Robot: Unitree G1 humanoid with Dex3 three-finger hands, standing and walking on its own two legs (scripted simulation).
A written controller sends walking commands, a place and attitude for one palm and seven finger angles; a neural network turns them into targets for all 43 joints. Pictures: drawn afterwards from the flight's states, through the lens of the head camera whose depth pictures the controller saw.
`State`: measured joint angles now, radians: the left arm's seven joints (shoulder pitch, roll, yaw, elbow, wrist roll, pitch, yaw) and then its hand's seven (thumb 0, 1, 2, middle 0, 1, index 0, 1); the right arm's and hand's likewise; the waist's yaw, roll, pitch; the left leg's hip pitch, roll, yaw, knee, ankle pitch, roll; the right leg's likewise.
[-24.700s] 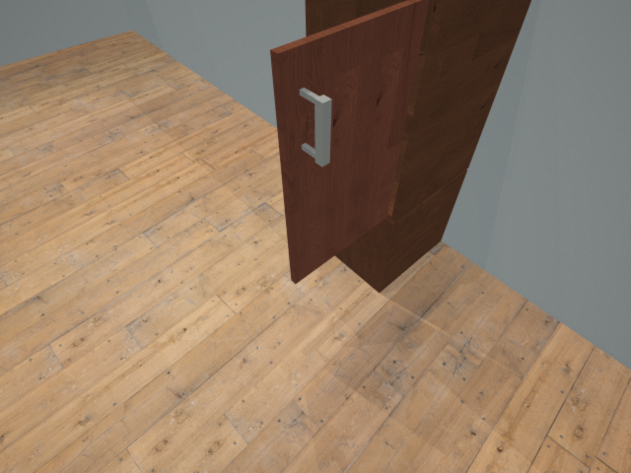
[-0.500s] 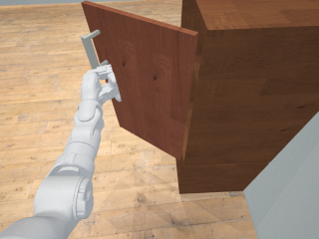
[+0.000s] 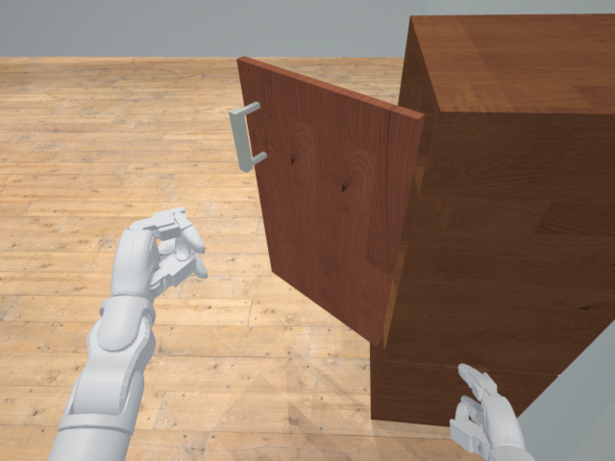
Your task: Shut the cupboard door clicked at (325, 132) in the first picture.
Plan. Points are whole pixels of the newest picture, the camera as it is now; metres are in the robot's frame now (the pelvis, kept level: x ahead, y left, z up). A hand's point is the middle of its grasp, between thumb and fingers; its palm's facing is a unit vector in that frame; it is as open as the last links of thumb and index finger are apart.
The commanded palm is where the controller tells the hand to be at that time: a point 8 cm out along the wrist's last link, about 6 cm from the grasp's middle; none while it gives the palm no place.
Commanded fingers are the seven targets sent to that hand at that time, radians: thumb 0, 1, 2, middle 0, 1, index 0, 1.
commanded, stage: draw the hand back to the body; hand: left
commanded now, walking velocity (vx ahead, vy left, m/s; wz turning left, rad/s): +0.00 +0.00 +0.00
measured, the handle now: (249, 137) +0.64 +0.17 +0.11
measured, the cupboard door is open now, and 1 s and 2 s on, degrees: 54 54 54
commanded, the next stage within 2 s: step back with the hand held close in 0.92 s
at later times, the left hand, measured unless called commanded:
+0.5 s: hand (71, 319) +0.21 +0.27 +0.15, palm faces +0.45 -0.81 -0.39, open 5.8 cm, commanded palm +0.15 +0.31 +0.17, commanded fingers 0.00 0.90 0.90 -0.23 -0.33 -0.23 -0.33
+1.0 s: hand (45, 337) +0.18 +0.27 +0.16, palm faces +0.50 -0.78 -0.39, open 7.4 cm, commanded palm +0.14 +0.31 +0.17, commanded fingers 0.00 0.90 0.90 -0.20 -0.30 -0.20 -0.30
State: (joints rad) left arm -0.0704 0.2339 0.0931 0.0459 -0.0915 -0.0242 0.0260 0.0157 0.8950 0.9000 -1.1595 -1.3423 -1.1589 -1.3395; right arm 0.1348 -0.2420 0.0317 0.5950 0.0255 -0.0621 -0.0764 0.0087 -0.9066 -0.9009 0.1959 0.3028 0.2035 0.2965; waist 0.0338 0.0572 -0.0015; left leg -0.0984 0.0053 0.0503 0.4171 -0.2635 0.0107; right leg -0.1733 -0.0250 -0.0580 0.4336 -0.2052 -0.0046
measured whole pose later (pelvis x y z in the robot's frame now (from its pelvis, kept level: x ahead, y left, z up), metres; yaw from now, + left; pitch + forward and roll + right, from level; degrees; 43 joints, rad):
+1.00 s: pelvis +0.00 +0.01 +0.00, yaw +0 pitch -6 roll +0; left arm 0.43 0.33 0.34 -0.35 -0.05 -0.09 0.12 0.01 0.89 0.90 -0.22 -0.31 -0.22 -0.30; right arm 0.20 -0.21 0.02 0.65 -0.01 -0.09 -0.08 0.01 -0.90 -0.90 0.20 0.30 0.21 0.30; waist 0.07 0.08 0.03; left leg -0.03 0.00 0.04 0.40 -0.26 0.02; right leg -0.09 -0.03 -0.07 0.39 -0.19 0.00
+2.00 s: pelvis -0.08 +0.02 -0.03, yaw +2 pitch +0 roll -1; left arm 0.50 0.43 0.49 -0.50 0.00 -0.26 0.16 0.01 0.88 0.90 -0.22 -0.30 -0.22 -0.30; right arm 0.26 -0.22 0.00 0.58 0.00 -0.08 -0.08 0.01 -0.90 -0.90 0.20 0.30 0.21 0.30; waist -0.01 -0.01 0.02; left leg -0.44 -0.01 0.02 0.73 -0.29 0.05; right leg -0.45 0.00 0.03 0.67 -0.20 0.04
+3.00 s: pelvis -0.28 +0.02 -0.01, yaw +0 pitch +1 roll -3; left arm 0.64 0.48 0.45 -0.56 -0.07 -0.19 0.14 0.01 0.89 0.90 -0.22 -0.30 -0.22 -0.30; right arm 0.26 -0.22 -0.04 0.62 0.00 -0.06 -0.07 0.01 -0.90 -0.90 0.20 0.30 0.21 0.30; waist -0.03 -0.03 -0.03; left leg -0.59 -0.01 -0.03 0.71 -0.26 -0.03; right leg -0.26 0.03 -0.01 0.53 -0.29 -0.03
